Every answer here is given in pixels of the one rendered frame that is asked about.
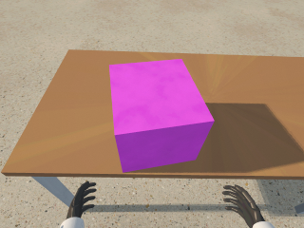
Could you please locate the carton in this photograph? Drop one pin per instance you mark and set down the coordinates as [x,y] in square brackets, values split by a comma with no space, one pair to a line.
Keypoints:
[159,115]

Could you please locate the robot left hand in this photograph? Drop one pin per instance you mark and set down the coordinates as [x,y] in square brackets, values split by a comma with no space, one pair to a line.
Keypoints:
[76,207]

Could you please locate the robot left forearm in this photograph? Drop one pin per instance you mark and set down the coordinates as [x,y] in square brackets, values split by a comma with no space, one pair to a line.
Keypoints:
[73,222]

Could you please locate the table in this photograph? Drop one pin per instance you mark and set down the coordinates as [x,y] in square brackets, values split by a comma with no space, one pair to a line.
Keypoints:
[256,101]

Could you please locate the robot right hand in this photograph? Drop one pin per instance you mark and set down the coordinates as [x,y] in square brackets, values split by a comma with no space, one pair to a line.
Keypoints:
[247,207]

